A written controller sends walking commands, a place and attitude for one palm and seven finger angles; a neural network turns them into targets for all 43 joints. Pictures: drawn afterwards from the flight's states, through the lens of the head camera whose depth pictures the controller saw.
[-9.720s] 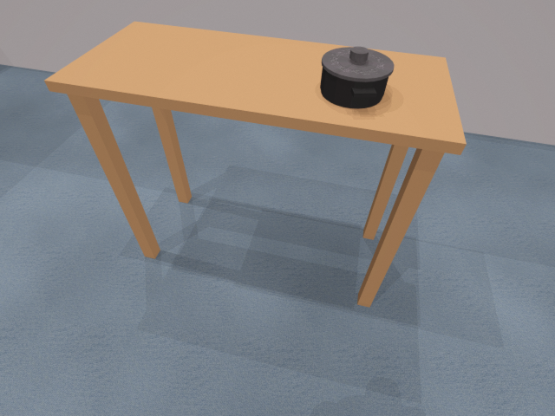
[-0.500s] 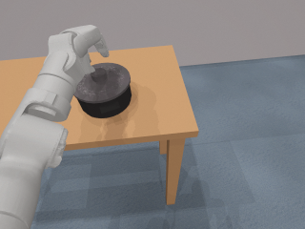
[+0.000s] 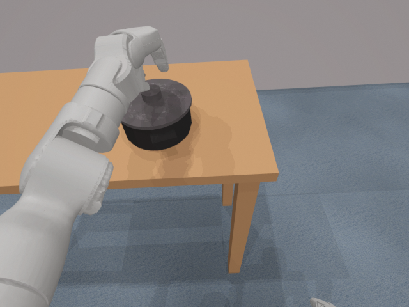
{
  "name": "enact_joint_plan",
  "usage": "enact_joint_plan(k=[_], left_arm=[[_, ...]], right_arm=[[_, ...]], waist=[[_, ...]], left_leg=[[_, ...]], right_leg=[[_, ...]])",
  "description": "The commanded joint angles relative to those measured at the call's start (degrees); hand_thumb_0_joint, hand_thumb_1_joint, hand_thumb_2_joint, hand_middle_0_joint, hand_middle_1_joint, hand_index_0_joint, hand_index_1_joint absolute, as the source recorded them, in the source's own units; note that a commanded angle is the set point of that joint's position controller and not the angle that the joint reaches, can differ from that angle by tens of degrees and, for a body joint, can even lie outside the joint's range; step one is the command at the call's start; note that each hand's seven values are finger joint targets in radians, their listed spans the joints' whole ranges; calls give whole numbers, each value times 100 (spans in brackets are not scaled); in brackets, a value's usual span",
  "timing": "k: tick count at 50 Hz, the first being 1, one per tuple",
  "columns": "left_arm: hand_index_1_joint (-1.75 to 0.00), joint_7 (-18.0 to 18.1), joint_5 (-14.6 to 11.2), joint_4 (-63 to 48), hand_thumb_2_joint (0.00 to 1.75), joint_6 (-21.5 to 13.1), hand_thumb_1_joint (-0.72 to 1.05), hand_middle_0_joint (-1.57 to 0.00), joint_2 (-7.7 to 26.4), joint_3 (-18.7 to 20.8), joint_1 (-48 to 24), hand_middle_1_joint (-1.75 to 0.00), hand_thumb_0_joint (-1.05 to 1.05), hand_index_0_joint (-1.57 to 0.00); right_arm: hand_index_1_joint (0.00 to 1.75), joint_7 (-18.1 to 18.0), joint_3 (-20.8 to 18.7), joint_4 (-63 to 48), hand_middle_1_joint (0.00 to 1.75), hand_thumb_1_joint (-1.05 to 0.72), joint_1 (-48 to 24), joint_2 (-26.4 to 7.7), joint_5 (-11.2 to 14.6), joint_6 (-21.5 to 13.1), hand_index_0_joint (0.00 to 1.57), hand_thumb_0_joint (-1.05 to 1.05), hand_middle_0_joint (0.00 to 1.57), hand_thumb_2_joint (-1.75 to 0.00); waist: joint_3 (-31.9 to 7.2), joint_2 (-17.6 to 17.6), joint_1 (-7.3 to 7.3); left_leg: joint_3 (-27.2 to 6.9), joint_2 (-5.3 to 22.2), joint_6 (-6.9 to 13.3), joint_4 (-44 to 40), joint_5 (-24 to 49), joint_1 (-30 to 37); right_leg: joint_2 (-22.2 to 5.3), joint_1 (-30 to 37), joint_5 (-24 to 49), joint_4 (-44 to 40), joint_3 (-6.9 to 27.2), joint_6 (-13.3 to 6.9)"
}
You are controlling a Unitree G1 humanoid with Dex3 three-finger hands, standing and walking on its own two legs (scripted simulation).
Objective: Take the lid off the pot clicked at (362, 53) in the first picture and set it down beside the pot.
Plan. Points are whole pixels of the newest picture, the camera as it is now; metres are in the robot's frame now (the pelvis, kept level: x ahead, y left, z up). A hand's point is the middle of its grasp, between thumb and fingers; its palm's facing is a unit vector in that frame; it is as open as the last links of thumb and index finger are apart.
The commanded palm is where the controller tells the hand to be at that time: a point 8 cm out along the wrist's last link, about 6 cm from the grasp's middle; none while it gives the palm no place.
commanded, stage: move the open hand above the knob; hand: left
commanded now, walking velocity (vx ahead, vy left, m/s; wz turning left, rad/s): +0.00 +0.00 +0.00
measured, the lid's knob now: (151, 93) +0.52 +0.11 +0.16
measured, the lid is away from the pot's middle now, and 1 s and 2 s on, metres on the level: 0.00 0.00 0.00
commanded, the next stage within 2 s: lower the open fingers around the knob in 1.38 s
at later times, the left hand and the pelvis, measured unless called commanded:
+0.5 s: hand (139, 77) +0.48 +0.12 +0.22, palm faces -0.25 -0.10 -0.96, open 9.9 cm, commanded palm +0.46 +0.12 +0.29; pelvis +0.01 -0.01 +0.00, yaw -1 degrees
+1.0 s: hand (145, 73) +0.48 +0.11 +0.22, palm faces -0.29 -0.07 -0.96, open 9.9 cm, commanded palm +0.48 +0.11 +0.29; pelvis +0.01 +0.00 +0.00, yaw +0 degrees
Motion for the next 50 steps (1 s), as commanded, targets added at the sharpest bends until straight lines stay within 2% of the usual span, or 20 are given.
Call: enact_joint_plan(k=[1,3,6,11,14,15,18,19,20,23,25,29,31,35,37,40,42,44,48,50], left_arm=[[-8,212,203,-713,161,-41,-34,-87,1354,479,-3238,-8,0,-87],[-8,196,213,-689,161,-12,-34,-87,1591,638,-3138,-8,0,-87],[-8,146,199,-1358,161,-180,-34,-87,1448,499,-3292,-8,0,-87],[-8,64,164,-1239,161,-141,-34,-87,1748,782,-2627,-8,0,-87],[-8,63,53,-1901,161,-222,-34,-87,1729,752,-2714,-8,0,-87],[-8,64,129,-1975,161,-223,-34,-87,1860,809,-2656,-8,0,-87],[-8,68,76,-1959,161,-116,-34,-87,1787,821,-2257,-8,0,-87],[-8,46,-27,-2173,161,-83,-34,-87,1498,602,-2151,-8,0,-87],[-8,58,46,-2551,161,-70,-34,-87,1606,629,-2359,-8,0,-87],[-8,48,68,-1843,161,137,-34,-87,1844,841,-2131,-8,0,-87],[-8,6,48,-2329,161,87,-34,-87,1843,735,-2626,-8,0,-87],[-8,-40,-9,-1932,161,77,-34,-87,1468,442,-2655,-8,0,-87],[-8,-68,7,-1715,161,90,-34,-87,1183,246,-2842,-8,0,-87],[-8,-78,44,-1945,161,-36,-34,-87,1302,328,-3165,-8,0,-87],[-8,-64,52,-1322,161,47,-34,-87,1218,346,-2852,-8,0,-87],[-8,-38,104,-1600,161,-15,-34,-87,1482,484,-3151,-8,0,-87],[-8,2,141,-1271,161,14,-34,-87,1189,306,-3131,-8,0,-87],[-8,18,14,-1186,161,11,-34,-87,916,198,-3092,-8,0,-87],[-8,64,109,-1415,161,-113,-34,-87,1265,373,-3526,-8,0,-87],[-8,118,188,-1260,161,-156,-34,-87,1706,717,-3285,-8,0,-87]], right_arm=[[30,-109,-256,-481,30,-90,177,-832,-24,-132,20,0,20,-90],[30,-135,-258,-476,30,-90,215,-867,-26,-115,20,0,20,-90],[30,-103,-286,-611,30,-90,190,-824,-31,-173,20,0,20,-90],[30,-88,-334,-608,30,-90,221,-903,-14,-103,20,0,20,-90],[30,-73,-382,-687,30,-90,208,-908,-29,-172,20,0,20,-90],[30,-59,-364,-714,30,-90,172,-889,-19,-171,20,0,20,-90],[30,-12,-359,-749,30,-90,14,-884,23,-99,20,0,20,-90],[30,8,-391,-778,30,-90,-16,-918,16,-88,20,0,20,-90],[30,46,-361,-847,30,-90,-87,-871,31,-104,20,0,20,-90],[30,-9,-334,-735,30,-90,-133,-904,28,7,20,0,20,-90],[30,-29,-299,-805,30,-90,-222,-881,33,-7,20,0,20,-90],[30,-85,-301,-700,30,-90,-203,-872,32,-21,20,0,20,-90],[30,-83,-253,-657,30,-90,-241,-805,54,-18,20,0,20,-90],[30,-86,-245,-687,30,-90,-188,-823,3,-84,20,0,20,-90],[30,-97,-233,-572,30,-90,-143,-811,14,6,20,0,20,-90],[30,-105,-225,-633,30,-90,-154,-842,-19,12,20,0,20,-90],[30,-97,-217,-555,30,-90,-111,-806,12,56,20,0,20,-90],[30,-96,-271,-541,30,-90,-36,-835,6,30,20,0,20,-90],[30,-108,-269,-525,30,-90,115,-835,-18,-80,20,0,20,-90],[30,-119,-287,-518,30,-90,208,-879,-51,-101,20,0,20,-90]], waist=[[-1975,-748,-142],[-1932,-934,-119],[-2392,-538,-79],[-2034,-775,-9],[-2340,-413,18],[-2342,-489,19],[-2091,-638,68],[-2208,-308,76],[-2305,-259,77],[-1843,-870,48],[-2080,-608,30],[-1979,-463,-54],[-1765,-622,-128],[-2260,-395,-109],[-1860,-787,-118],[-2223,-554,-79],[-1918,-604,-145],[-1974,-549,-165],[-2282,-569,-168],[-2414,-565,-77]], left_leg=[[4,-154,253,63,827,2179],[62,-167,286,60,829,2054],[75,-190,293,195,1317,2389],[166,-193,336,220,1418,2164],[162,-204,356,309,1742,2440],[137,-222,362,322,1758,2427],[187,-209,343,315,1689,2250],[177,-201,322,338,1921,2387],[126,-201,318,350,2059,2530],[169,-207,328,271,1394,2130],[154,-234,319,242,1513,2313],[106,-212,305,294,1390,2402],[70,-209,285,247,1250,2360],[14,-216,253,248,1481,2627],[61,-197,264,225,1211,2289],[68,-217,255,225,1386,2380],[48,-180,241,197,1209,2252],[12,-165,251,192,1181,2346],[-8,-171,272,180,1128,2471],[-4,-161,285,200,1327,2425]], right_leg=[[396,-594,1910,-481,-151,-184],[365,-444,2115,-516,-105,-149],[369,-287,2577,-395,-88,-161],[363,-162,2864,-418,-72,-133],[375,-118,3118,-385,-63,-160],[390,-114,3091,-393,-47,-137],[373,-99,3078,-345,-82,-133],[380,-115,3162,-325,-110,-164],[407,-161,3089,-320,-91,-148],[386,-220,2815,-393,-120,-121],[380,-152,2953,-400,-95,-134],[367,-411,2707,-398,-128,-170],[383,-561,2467,-399,-159,-163],[381,-509,2581,-376,-142,-190],[350,-532,2465,-398,-152,-166],[338,-345,2714,-374,-111,-183],[359,-533,2419,-364,-162,-188],[374,-599,2312,-392,-186,-208],[390,-537,2246,-393,-155,-187],[391,-384,2444,-387,-124,-202]])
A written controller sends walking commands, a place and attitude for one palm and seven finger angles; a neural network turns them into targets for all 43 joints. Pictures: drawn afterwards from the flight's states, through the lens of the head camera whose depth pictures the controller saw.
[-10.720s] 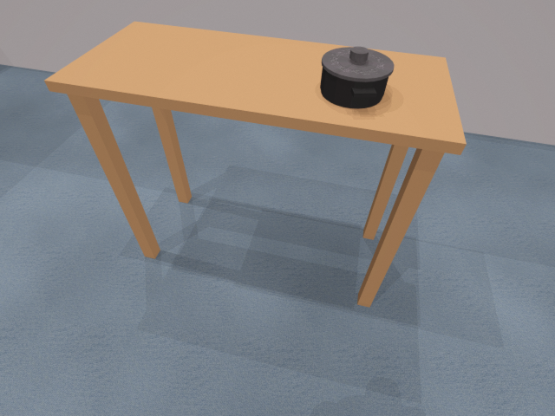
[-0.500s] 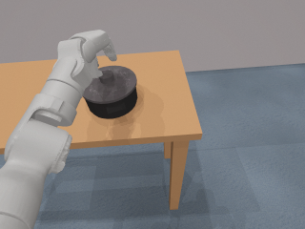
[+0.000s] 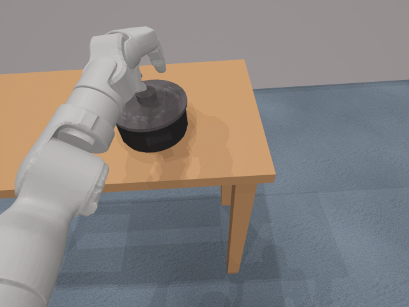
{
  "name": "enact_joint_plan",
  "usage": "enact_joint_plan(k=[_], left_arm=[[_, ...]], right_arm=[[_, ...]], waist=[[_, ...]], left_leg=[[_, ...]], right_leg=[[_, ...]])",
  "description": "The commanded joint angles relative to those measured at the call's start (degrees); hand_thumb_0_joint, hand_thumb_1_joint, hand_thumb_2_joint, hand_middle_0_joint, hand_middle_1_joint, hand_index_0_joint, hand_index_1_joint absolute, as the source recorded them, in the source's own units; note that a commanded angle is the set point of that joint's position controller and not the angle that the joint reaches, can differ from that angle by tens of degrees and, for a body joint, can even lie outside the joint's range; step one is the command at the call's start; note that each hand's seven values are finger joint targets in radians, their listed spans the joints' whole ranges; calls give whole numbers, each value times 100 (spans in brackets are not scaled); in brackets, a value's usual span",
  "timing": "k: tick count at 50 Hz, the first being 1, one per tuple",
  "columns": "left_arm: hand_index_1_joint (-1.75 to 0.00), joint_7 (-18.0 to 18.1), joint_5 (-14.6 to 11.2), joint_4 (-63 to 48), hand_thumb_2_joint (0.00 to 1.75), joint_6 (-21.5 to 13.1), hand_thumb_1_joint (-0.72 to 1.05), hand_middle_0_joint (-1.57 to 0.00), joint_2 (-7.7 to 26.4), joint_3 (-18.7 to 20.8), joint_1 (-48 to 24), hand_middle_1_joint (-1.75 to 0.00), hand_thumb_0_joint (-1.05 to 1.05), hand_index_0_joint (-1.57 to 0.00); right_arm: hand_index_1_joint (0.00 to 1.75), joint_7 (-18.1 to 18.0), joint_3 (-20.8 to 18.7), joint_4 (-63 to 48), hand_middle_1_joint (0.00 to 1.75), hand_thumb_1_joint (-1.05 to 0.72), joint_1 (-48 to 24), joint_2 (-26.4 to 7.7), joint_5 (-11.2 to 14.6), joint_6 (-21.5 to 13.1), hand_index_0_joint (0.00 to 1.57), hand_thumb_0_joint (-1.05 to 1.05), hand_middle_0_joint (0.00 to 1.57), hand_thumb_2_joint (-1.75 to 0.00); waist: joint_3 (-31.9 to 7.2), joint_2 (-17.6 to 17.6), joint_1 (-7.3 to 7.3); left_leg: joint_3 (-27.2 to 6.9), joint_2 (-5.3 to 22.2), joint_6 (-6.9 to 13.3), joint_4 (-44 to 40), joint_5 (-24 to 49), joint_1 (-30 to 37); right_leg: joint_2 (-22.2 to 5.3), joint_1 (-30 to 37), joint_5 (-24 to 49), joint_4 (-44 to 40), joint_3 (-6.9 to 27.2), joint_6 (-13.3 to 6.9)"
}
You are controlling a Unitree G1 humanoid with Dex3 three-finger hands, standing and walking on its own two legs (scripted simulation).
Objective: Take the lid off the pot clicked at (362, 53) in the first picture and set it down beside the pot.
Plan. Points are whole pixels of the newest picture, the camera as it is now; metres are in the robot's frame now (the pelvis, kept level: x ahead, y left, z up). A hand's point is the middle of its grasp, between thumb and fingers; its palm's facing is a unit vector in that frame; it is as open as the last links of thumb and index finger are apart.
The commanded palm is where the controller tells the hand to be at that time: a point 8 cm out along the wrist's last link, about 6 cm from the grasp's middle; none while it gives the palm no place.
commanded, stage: move the open hand above the knob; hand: left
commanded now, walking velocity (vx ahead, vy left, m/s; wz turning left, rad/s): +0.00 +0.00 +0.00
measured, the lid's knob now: (146, 95) +0.51 +0.12 +0.16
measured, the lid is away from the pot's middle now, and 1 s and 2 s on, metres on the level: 0.00 0.00 0.00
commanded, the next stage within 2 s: lower the open fingers around the knob in 0.38 s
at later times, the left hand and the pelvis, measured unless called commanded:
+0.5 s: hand (134, 76) +0.48 +0.12 +0.22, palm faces -0.27 -0.08 -0.96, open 9.9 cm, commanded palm +0.47 +0.12 +0.29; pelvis +0.01 +0.00 +0.00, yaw -1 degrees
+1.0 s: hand (141, 89) +0.47 +0.11 +0.19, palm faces -0.39 -0.12 -0.91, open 9.9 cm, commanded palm +0.47 +0.12 +0.25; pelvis +0.00 +0.00 +0.00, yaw +0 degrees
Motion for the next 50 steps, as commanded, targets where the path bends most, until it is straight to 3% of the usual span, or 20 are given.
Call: enact_joint_plan(k=[1,7,10,13,14,15,17,19,22,24,27,29,33,35,37,41,43,45,46,50], left_arm=[[-8,299,227,-775,161,-100,-34,-87,1417,623,-3275,-8,0,-87],[-8,303,271,-843,161,-33,-34,-87,1477,643,-2973,-8,0,-87],[-8,260,237,-1302,161,-90,-34,-87,1806,868,-3033,-8,0,-87],[-8,222,195,-1337,161,-62,-34,-87,1452,604,-2907,-8,0,-87],[-8,220,94,-1467,161,-62,-34,-87,1472,673,-2782,-8,0,-87],[-8,221,175,-1621,161,-81,-34,-87,1717,813,-2813,-8,0,-87],[-8,206,182,-1219,161,6,-34,-87,1571,704,-2698,-8,0,-87],[-8,209,75,-1594,161,-21,-34,-87,1471,607,-2837,-8,0,-87],[-8,197,146,-1346,161,53,-34,-87,1421,562,-2793,-8,0,-87],[-8,170,38,-1592,161,40,-34,-87,1283,464,-2982,-8,0,-87],[-8,-40,-69,-1135,161,384,-34,-87,1126,368,-3241,-8,0,-87],[-8,-123,-93,-1147,161,415,-34,-87,893,228,-3238,-8,0,-87],[-8,-235,40,-482,161,527,-34,-87,1029,298,-3036,-8,0,-87],[-8,-233,62,-796,161,475,-34,-87,957,210,-3441,-8,0,-87],[-8,-215,95,-891,161,401,-34,-87,731,77,-3512,-8,0,-87],[-8,-159,96,-363,161,413,-34,-87,910,238,-3314,-8,0,-87],[-8,-86,128,-771,161,293,-34,-87,1087,344,-3560,-8,0,-87],[-8,-56,139,-664,161,265,-34,-87,1014,324,-3360,-8,0,-87],[-8,-48,149,-220,161,302,-34,-87,979,328,-3051,-8,0,-87],[-8,-13,113,-918,161,167,-34,-87,1052,375,-3167,-8,0,-87]], right_arm=[[30,-83,-258,-549,30,-90,72,-810,-42,-230,20,0,20,-90],[30,-45,-297,-599,30,-90,101,-851,-21,-186,20,0,20,-90],[30,-43,-341,-675,30,-90,114,-892,-36,-213,20,0,20,-90],[30,-27,-353,-688,30,-90,71,-853,1,-212,20,0,20,-90],[30,-19,-383,-696,30,-90,100,-896,-29,-228,20,0,20,-90],[30,-13,-361,-750,30,-90,39,-881,-18,-229,20,0,20,-90],[30,-29,-342,-666,30,-90,12,-864,5,-169,20,0,20,-90],[30,-21,-370,-727,30,-90,-28,-886,-8,-187,20,0,20,-90],[30,-16,-319,-699,30,-90,-102,-827,12,-164,20,0,20,-90],[30,-31,-336,-710,30,-90,-139,-861,8,-163,20,0,20,-90],[30,-7,-286,-635,30,-90,-214,-819,10,-146,20,0,20,-90],[30,-23,-294,-648,30,-90,-248,-831,-13,-160,20,0,20,-90],[30,-87,-227,-574,30,-90,-223,-832,-32,-72,20,0,20,-90],[30,-96,-229,-616,30,-90,-252,-838,-49,-69,20,0,20,-90],[30,-97,-239,-645,30,-90,-247,-767,-59,-88,20,0,20,-90],[30,-132,-235,-551,30,-90,-120,-814,-61,-26,20,0,20,-90],[30,-140,-253,-603,30,-90,-71,-797,-90,-92,20,0,20,-90],[30,-137,-280,-607,30,-90,15,-802,-98,-109,20,0,20,-90],[30,-155,-264,-539,30,-90,44,-798,-77,-85,20,0,20,-90],[30,-118,-322,-658,30,-90,104,-824,-97,-134,20,0,20,-90]], waist=[[-2229,-748,-56],[-2158,-709,-16],[-2459,-578,20],[-2182,-664,-33],[-2304,-380,26],[-2390,-445,47],[-1930,-751,-24],[-2267,-355,15],[-1972,-708,-36],[-2185,-376,-47],[-2137,-624,-91],[-2224,-378,-87],[-1793,-1034,-143],[-2051,-626,-165],[-2187,-669,-175],[-1850,-821,-197],[-2354,-575,-155],[-2366,-584,-161],[-2044,-775,-163],[-2518,-477,-121]], left_leg=[[53,-180,326,163,1359,2236],[132,-186,352,187,1481,2129],[140,-193,371,236,1708,2297],[168,-188,381,253,1610,2279],[148,-179,374,270,1874,2372],[122,-196,378,284,1861,2417],[188,-186,382,254,1544,2160],[132,-179,361,281,1754,2371],[117,-191,370,265,1494,2264],[134,-197,353,283,1629,2423],[64,-243,367,257,1529,2444],[28,-245,351,302,1617,2537],[26,-271,353,216,1104,2091],[-6,-273,324,216,1243,2289],[-30,-267,343,309,1264,2414],[-32,-241,324,226,910,2091],[-30,-241,339,303,1077,2325],[-43,-237,340,319,1199,2335],[-16,-236,353,327,1088,2112],[-24,-225,350,395,1451,2378]], right_leg=[[368,-458,2548,-393,-138,-157],[362,-320,2798,-382,-101,-127],[355,-159,3075,-374,-60,-112],[368,-334,2926,-378,-88,-100],[376,-282,3079,-362,-111,-140],[382,-255,3006,-373,-79,-119],[363,-376,2921,-392,-110,-99],[366,-327,3004,-351,-111,-140],[379,-466,2738,-385,-130,-116],[355,-445,2905,-371,-123,-144],[355,-495,2947,-354,-123,-107],[347,-584,2963,-343,-139,-146],[339,-643,2702,-366,-160,-100],[348,-676,2750,-335,-150,-142],[365,-749,2672,-279,-160,-141],[374,-830,2375,-316,-201,-148],[359,-695,2545,-254,-143,-159],[387,-714,2579,-260,-166,-163],[384,-763,2542,-269,-178,-154],[392,-627,2773,-206,-154,-148]])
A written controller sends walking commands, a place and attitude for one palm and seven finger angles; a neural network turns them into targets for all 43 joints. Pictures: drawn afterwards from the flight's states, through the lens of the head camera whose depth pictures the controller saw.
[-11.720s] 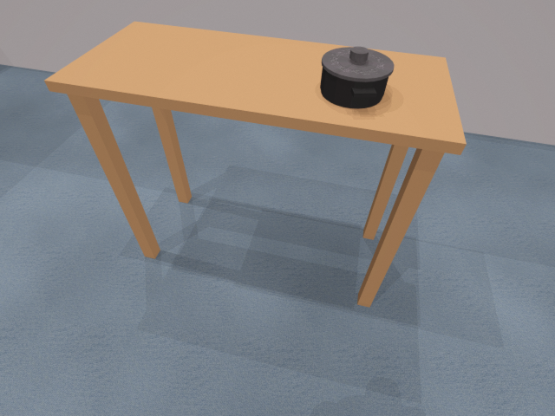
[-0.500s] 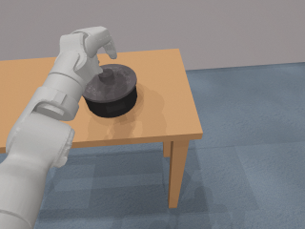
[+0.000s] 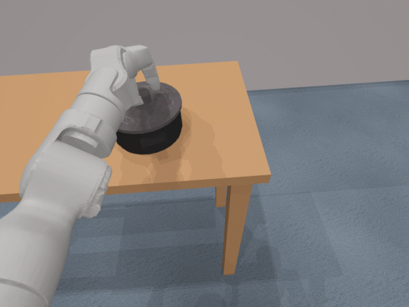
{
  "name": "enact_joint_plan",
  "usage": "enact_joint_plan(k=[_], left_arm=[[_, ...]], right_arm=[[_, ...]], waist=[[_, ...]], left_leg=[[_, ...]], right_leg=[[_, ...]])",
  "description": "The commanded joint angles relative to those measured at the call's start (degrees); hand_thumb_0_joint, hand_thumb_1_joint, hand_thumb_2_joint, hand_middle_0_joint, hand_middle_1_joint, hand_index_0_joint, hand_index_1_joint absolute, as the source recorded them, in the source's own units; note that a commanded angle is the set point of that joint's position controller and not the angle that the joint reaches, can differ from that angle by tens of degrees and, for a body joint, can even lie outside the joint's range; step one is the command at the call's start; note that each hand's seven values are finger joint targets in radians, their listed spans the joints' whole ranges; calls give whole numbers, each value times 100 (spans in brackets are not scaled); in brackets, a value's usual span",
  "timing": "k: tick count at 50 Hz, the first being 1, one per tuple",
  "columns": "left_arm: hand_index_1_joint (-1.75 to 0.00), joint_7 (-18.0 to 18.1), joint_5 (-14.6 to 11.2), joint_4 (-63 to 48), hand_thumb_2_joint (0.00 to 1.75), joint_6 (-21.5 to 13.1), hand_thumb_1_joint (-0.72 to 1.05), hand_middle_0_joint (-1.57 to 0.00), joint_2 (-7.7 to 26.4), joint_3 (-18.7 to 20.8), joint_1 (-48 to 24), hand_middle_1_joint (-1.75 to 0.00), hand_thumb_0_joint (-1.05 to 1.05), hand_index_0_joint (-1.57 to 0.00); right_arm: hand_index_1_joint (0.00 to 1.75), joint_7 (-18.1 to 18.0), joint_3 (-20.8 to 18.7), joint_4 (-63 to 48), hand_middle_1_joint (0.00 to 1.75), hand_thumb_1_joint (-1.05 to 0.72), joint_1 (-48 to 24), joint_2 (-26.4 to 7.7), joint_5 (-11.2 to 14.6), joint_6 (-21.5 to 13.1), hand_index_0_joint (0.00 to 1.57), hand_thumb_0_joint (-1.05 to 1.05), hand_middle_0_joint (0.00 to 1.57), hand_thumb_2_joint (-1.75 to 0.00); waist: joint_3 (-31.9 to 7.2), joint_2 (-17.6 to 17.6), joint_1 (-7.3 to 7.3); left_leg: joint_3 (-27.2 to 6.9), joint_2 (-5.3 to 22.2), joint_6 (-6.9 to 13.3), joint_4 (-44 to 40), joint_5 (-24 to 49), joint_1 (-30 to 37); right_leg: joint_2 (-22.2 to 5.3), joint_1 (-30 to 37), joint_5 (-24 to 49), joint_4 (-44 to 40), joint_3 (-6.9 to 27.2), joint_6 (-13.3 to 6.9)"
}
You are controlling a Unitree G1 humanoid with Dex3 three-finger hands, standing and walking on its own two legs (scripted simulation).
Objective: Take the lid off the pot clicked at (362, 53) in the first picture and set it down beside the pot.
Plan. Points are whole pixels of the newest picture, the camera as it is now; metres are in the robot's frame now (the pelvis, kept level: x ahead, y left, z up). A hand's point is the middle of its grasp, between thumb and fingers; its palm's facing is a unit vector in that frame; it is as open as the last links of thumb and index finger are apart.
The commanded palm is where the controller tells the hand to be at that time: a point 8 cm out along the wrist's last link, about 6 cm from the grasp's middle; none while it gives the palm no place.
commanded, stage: lower the open fingers around the knob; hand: left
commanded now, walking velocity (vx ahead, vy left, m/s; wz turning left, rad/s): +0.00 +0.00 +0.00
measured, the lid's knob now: (140, 96) +0.51 +0.12 +0.16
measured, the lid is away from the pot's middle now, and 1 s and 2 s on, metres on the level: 0.00 0.00 0.00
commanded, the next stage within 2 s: raise the hand to come down again in 1.62 s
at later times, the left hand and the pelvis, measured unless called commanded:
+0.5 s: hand (130, 94) +0.47 +0.13 +0.19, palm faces -0.39 -0.14 -0.91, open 9.9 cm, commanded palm +0.47 +0.13 +0.24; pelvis +0.00 +0.00 +0.00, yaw -1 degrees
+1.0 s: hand (130, 93) +0.48 +0.13 +0.19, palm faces -0.39 -0.12 -0.91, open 9.9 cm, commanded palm +0.48 +0.13 +0.24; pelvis +0.00 +0.00 +0.00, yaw +0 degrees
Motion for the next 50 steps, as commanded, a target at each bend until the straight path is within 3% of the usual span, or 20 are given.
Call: enact_joint_plan(k=[1,3,4,9,13,16,20,21,25,27,30,31,33,35,37,40,42,45,47,50], left_arm=[[-8,234,142,-1236,161,-152,-34,-87,1292,421,-3047,-8,0,-87],[-8,229,113,-971,161,-154,-34,-87,1404,494,-2697,-8,0,-87],[-8,234,28,-936,161,-149,-34,-87,1184,342,-2670,-8,0,-87],[-8,300,57,-711,161,-103,-34,-87,1229,397,-2516,-8,0,-87],[-8,318,196,-834,161,-122,-34,-87,1674,623,-2696,-8,0,-87],[-8,272,172,-859,161,-108,-34,-87,1141,219,-2595,-8,0,-87],[-8,260,182,-747,161,-96,-34,-87,1716,586,-2696,-8,0,-87],[-8,251,181,-527,161,-72,-34,-87,1501,404,-2621,-8,0,-87],[-8,244,204,-947,161,-108,-34,-87,1305,286,-2832,-8,0,-87],[-8,220,171,-763,161,-96,-34,-87,1248,268,-2693,-8,0,-87],[-8,239,167,-876,161,-101,-34,-87,1287,285,-2832,-8,0,-87],[-8,228,141,-738,161,-73,-34,-87,1032,120,-2879,-8,0,-87],[-8,253,145,-561,161,-31,-34,-87,1355,342,-2783,-8,0,-87],[-8,264,178,-800,161,-68,-34,-87,1341,321,-2988,-8,0,-87],[-8,248,148,-740,161,-83,-34,-87,908,94,-2755,-8,0,-87],[-8,242,115,-645,161,-62,-34,-87,1154,236,-2850,-8,0,-87],[-8,246,119,-567,161,-9,-34,-87,981,99,-3085,-8,0,-87],[-8,265,144,-538,161,-60,-34,-87,1252,314,-2861,-8,0,-87],[-8,240,152,-538,161,-69,-34,-87,1067,196,-2783,-8,0,-87],[-8,253,130,-638,161,-79,-34,-87,895,79,-2849,-8,0,-87]], right_arm=[[30,-51,-292,-647,30,-90,-35,-802,-29,-233,20,0,20,-90],[30,-69,-276,-647,30,-90,-8,-828,-1,-213,20,0,20,-90],[30,-53,-301,-624,30,-90,63,-852,-7,-215,20,0,20,-90],[30,-70,-313,-566,30,-90,143,-898,0,-183,20,0,20,-90],[30,-102,-286,-606,30,-90,97,-880,3,-168,20,0,20,-90],[30,-73,-292,-653,30,-90,23,-836,32,-134,20,0,20,-90],[30,-112,-286,-628,30,-90,83,-906,18,-111,20,0,20,-90],[30,-125,-257,-623,30,-90,51,-872,45,-96,20,0,20,-90],[30,-78,-300,-663,30,-90,59,-883,15,-80,20,0,20,-90],[30,-88,-291,-650,30,-90,51,-860,29,-58,20,0,20,-90],[30,-89,-293,-644,30,-90,52,-875,21,-56,20,0,20,-90],[30,-86,-274,-620,30,-90,31,-839,37,-40,20,0,20,-90],[30,-110,-269,-568,30,-90,92,-891,28,-33,20,0,20,-90],[30,-100,-278,-600,30,-90,83,-891,13,-55,20,0,20,-90],[30,-84,-284,-612,30,-90,81,-828,18,-57,20,0,20,-90],[30,-93,-284,-574,30,-90,125,-904,5,-49,20,0,20,-90],[30,-105,-281,-509,30,-90,157,-881,22,-42,20,0,20,-90],[30,-102,-281,-541,30,-90,218,-925,-10,-78,20,0,20,-90],[30,-103,-293,-543,30,-90,214,-878,6,-85,20,0,20,-90],[30,-68,-306,-537,30,-90,231,-905,10,-67,20,0,20,-90]], waist=[[-2269,-560,26],[-2004,-757,43],[-1906,-659,26],[-1675,-619,11],[-1943,-688,29],[-1796,-606,-41],[-1821,-689,-34],[-1617,-773,-77],[-1980,-386,-69],[-1827,-670,-98],[-1939,-516,-99],[-1711,-545,-152],[-1715,-723,-122],[-2001,-450,-95],[-1921,-604,-111],[-1854,-679,-130],[-1701,-610,-222],[-1977,-584,-106],[-1893,-712,-143],[-1856,-501,-169]], left_leg=[[3,-244,375,250,1563,2463],[39,-259,377,198,1357,2190],[32,-252,363,173,1435,2142],[31,-238,364,147,1195,2067],[70,-251,389,191,1109,2071],[82,-241,378,238,1182,2113],[87,-257,387,211,1086,2002],[97,-264,390,210,976,1889],[34,-237,350,283,1324,2252],[48,-239,365,269,1119,2107],[31,-238,364,280,1240,2208],[32,-241,358,263,1098,2115],[25,-235,362,214,932,2006],[-5,-237,338,234,1139,2179],[-9,-234,356,301,1209,2214],[-5,-248,349,252,1100,2092],[10,-238,354,215,883,2054],[-31,-241,337,246,1093,2082],[24,-236,365,300,1100,2077],[-19,-224,335,288,1114,2134]], right_leg=[[370,-503,2925,-345,-167,-145],[367,-464,2875,-368,-175,-124],[381,-505,2950,-390,-205,-140],[406,-677,2630,-412,-224,-151],[360,-521,2696,-396,-147,-119],[379,-689,2652,-372,-188,-121],[370,-587,2710,-397,-160,-109],[363,-672,2625,-412,-167,-102],[392,-744,2696,-307,-198,-144],[381,-767,2589,-343,-203,-119],[386,-766,2664,-326,-194,-141],[396,-888,2516,-348,-231,-138],[389,-827,2417,-377,-211,-125],[387,-774,2538,-322,-206,-157],[406,-867,2510,-296,-246,-149],[412,-825,2514,-330,-240,-138],[400,-981,2323,-372,-236,-131],[409,-811,2461,-291,-252,-154],[391,-840,2550,-309,-230,-130],[425,-961,2398,-283,-276,-151]])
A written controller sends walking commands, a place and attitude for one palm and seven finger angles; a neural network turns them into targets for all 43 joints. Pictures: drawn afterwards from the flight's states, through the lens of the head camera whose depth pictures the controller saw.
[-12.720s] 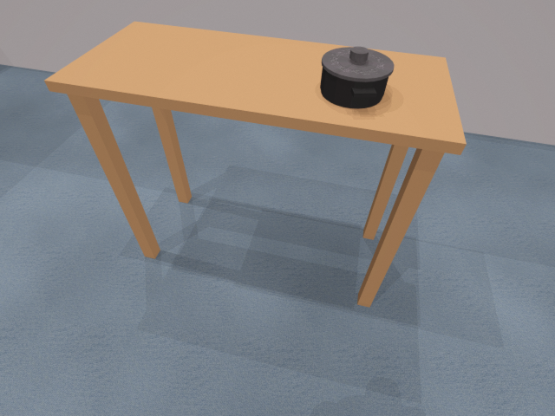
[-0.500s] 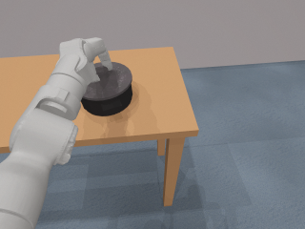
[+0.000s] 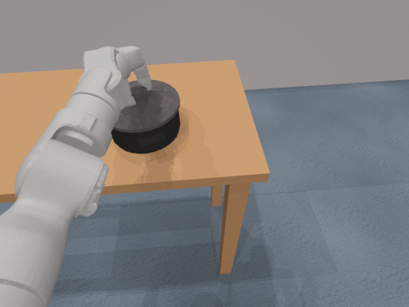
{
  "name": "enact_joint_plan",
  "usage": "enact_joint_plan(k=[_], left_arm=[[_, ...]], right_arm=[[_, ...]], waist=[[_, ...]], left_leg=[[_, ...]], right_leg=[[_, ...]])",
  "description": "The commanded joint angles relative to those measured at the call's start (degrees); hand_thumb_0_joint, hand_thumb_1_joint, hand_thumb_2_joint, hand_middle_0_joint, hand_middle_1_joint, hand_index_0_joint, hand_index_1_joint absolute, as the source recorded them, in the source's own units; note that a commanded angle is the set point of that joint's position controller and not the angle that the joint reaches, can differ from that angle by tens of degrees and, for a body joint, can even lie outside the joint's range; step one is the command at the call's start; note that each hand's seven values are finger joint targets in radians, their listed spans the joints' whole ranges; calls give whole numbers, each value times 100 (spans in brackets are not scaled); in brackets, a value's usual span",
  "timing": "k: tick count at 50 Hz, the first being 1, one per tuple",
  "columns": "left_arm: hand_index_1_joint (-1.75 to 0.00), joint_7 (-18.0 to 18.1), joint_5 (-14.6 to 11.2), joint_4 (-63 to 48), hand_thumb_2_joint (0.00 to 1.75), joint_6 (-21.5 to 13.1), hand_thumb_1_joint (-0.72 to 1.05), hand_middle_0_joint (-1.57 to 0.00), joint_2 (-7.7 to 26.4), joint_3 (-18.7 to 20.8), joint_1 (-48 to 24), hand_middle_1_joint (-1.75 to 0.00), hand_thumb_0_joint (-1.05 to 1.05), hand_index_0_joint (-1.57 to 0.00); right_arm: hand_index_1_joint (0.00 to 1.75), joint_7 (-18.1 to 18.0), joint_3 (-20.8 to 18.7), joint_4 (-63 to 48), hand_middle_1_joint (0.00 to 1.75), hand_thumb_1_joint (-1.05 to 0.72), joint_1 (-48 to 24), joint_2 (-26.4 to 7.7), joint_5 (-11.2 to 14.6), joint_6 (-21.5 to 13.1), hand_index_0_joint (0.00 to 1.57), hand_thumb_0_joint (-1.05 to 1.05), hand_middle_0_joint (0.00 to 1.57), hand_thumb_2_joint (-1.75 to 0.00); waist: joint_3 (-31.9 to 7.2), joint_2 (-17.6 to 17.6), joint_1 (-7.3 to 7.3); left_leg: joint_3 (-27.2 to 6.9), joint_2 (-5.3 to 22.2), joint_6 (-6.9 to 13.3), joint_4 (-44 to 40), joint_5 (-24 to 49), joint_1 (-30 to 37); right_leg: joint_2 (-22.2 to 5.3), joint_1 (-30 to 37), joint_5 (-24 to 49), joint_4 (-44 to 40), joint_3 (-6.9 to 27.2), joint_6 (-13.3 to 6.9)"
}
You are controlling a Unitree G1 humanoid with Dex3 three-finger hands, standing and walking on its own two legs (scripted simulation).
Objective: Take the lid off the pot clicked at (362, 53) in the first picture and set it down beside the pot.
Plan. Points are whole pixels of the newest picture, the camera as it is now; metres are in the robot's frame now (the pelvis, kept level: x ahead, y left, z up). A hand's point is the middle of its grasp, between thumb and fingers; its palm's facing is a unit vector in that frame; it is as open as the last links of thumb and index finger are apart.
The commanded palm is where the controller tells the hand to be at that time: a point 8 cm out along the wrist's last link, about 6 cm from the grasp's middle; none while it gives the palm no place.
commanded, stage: lower the open fingers around the knob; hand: left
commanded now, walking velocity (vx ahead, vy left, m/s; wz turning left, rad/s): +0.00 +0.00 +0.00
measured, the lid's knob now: (138, 95) +0.51 +0.12 +0.16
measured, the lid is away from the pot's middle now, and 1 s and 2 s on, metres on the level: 0.00 0.00 0.00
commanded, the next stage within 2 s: raise the hand to come down again in 0.62 s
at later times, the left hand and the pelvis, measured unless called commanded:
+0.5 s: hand (130, 93) +0.47 +0.12 +0.19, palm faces -0.40 -0.09 -0.91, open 9.9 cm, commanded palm +0.49 +0.11 +0.24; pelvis +0.00 +0.00 +0.00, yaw +1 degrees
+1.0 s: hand (140, 89) +0.49 +0.10 +0.19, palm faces -0.30 -0.08 -0.95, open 10.0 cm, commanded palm +0.49 +0.11 +0.25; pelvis +0.00 -0.01 +0.00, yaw -1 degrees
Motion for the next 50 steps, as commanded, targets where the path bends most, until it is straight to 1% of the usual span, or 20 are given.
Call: enact_joint_plan(k=[1,5,7,9,10,11,13,15,20,21,25,27,30,34,36,37,39,40,42,50], left_arm=[[-8,109,63,-910,161,-43,-34,-87,809,112,-2851,-8,0,-87],[-8,97,-17,-968,161,-49,-34,-87,791,114,-2815,-8,0,-87],[-8,91,-23,-740,161,7,-34,-87,741,100,-2754,-8,0,-87],[-8,111,-84,-759,161,27,-34,-87,600,38,-2937,-8,0,-87],[-8,118,-30,-976,161,6,-34,-87,686,36,-3054,-8,0,-87],[-8,114,-12,-759,161,20,-34,-87,563,-23,-2967,-8,0,-87],[-8,110,8,-590,161,60,-34,-87,819,116,-2943,-8,0,-87],[-8,130,-8,-736,161,35,-34,-87,606,-3,-3113,-8,0,-87],[-8,128,-29,-621,161,22,-34,-87,511,-30,-3133,-8,0,-87],[-8,118,-32,-563,161,38,-34,-87,296,-163,-3211,-8,0,-87],[-8,140,-36,-400,161,95,-34,-87,473,-55,-3322,-8,0,-87],[-8,122,-7,-118,161,145,-34,-87,263,-167,-3302,-8,0,-87],[-8,122,-2,-297,161,108,-34,-87,427,-67,-3382,-8,0,-87],[-8,90,-45,-85,161,117,-34,-87,118,-205,-3369,-8,0,-87],[-8,78,-9,-296,161,80,-34,-87,322,-113,-3485,-8,0,-87],[-11,256,46,-1116,158,-399,-33,-86,477,-10,-3355,-11,0,-86],[-17,409,58,-910,152,-610,-31,-82,361,14,-2793,-17,0,-82],[-20,470,104,-1110,150,-657,-30,-81,614,127,-2706,-20,0,-81],[-25,661,172,-1160,144,-614,-27,-77,1024,360,-2984,-25,0,-77],[-42,898,192,-1385,127,-290,-21,-67,1125,337,-3314,-42,0,-67]], right_arm=[[30,-36,-268,-549,30,-90,15,-868,-14,-149,20,0,20,-90],[30,-29,-268,-560,30,-90,20,-871,-26,-172,20,0,20,-90],[30,-44,-263,-501,30,-90,44,-862,-8,-167,20,0,20,-90],[30,-42,-279,-444,30,-90,97,-915,-27,-177,20,0,20,-90],[30,-26,-274,-491,30,-90,42,-899,-21,-177,20,0,20,-90],[30,-44,-270,-465,30,-90,29,-859,-17,-191,20,0,20,-90],[30,-65,-256,-409,30,-90,90,-905,-14,-180,20,0,20,-90],[30,-38,-272,-427,30,-90,78,-910,-24,-184,20,0,20,-90],[30,-34,-275,-390,30,-90,95,-917,-38,-196,20,0,20,-90],[30,-42,-273,-374,30,-90,79,-882,-22,-204,20,0,20,-90],[30,-50,-275,-304,30,-90,162,-945,-44,-214,20,0,20,-90],[30,-68,-262,-222,30,-90,205,-918,-35,-216,20,0,20,-90],[30,-51,-293,-242,30,-90,243,-969,-65,-235,20,0,20,-90],[30,-35,-308,-171,30,-90,348,-980,-75,-246,20,0,20,-90],[30,-20,-306,-217,30,-90,302,-953,-76,-256,20,0,20,-90],[30,-38,-306,-377,30,-90,461,-918,-59,-330,20,0,20,-90],[30,-38,-365,-337,30,-90,547,-914,-68,-313,20,0,20,-90],[30,-12,-360,-393,30,-90,412,-912,-37,-264,20,0,20,-90],[30,-5,-330,-382,30,-90,384,-870,-16,-211,20,0,20,-90],[30,58,-311,-393,30,-90,132,-852,26,-205,20,0,20,-90]], waist=[[-1742,-475,-53],[-1811,-401,-31],[-1538,-711,-85],[-1517,-453,-114],[-1779,-435,-86],[-1669,-524,-121],[-1577,-759,-140],[-1742,-464,-146],[-1745,-528,-172],[-1628,-537,-237],[-1688,-557,-245],[-1404,-728,-339],[-1799,-619,-291],[-1611,-568,-363],[-1849,-570,-312],[-1686,-838,-433],[-1847,-520,-290],[-1972,-491,-148],[-1962,-437,-133],[-2180,-309,-102]], left_leg=[[-28,-237,313,62,1164,2335],[-49,-257,319,61,1214,2373],[-28,-252,344,30,971,2228],[-43,-233,308,-15,1029,2250],[-90,-235,303,-26,997,2378],[-63,-242,333,36,943,2349],[-27,-239,331,-25,767,2144],[-80,-228,295,-15,864,2302],[-100,-241,299,37,885,2268],[-84,-235,319,57,827,2274],[-116,-252,307,24,706,2170],[-76,-246,338,59,594,2042],[-111,-253,314,114,810,2162],[-115,-250,314,187,942,2091],[-107,-267,331,224,919,2185],[-109,-184,356,321,1027,2031],[-61,-151,316,292,1403,2225],[-40,-134,285,272,1381,2266],[31,-135,301,216,1287,2206],[53,-141,299,123,1368,2335]], right_leg=[[406,-814,2391,-419,-284,-186],[411,-772,2441,-410,-283,-194],[414,-857,2310,-474,-289,-165],[421,-928,2334,-464,-314,-200],[421,-879,2197,-445,-300,-193],[415,-955,2183,-461,-282,-188],[397,-891,2176,-502,-269,-157],[414,-956,2117,-442,-301,-191],[423,-988,2168,-401,-310,-196],[413,-1102,2133,-416,-294,-188],[410,-1082,2067,-436,-289,-180],[406,-1228,2051,-453,-292,-166],[410,-1098,2228,-367,-292,-175],[429,-1230,2362,-316,-317,-191],[413,-1157,2333,-283,-294,-187],[390,-1184,2297,-291,-226,-155],[410,-1125,2426,-240,-249,-205],[404,-1039,2311,-247,-242,-200],[396,-898,2393,-317,-219,-206],[404,-620,2666,-412,-186,-179]])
